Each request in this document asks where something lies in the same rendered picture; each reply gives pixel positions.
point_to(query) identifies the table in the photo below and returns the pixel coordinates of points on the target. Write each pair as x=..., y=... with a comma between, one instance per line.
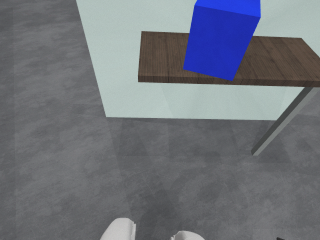
x=268, y=61

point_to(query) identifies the left robot thigh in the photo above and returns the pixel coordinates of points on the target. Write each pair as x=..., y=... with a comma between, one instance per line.
x=120, y=229

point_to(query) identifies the carton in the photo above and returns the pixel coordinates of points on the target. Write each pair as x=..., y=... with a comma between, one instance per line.
x=220, y=33

